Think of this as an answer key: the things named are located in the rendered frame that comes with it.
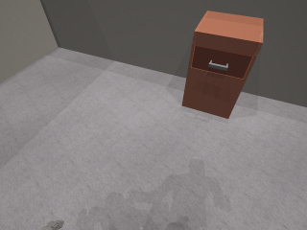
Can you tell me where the drawer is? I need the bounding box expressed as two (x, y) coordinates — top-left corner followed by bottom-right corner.
(191, 45), (252, 79)

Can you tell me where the handle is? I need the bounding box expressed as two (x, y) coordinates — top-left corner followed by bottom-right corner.
(208, 60), (228, 71)

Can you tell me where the cabinet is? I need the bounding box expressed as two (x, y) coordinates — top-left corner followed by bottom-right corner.
(182, 11), (264, 119)

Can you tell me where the robot left hand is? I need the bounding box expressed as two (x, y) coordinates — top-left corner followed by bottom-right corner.
(40, 219), (64, 230)

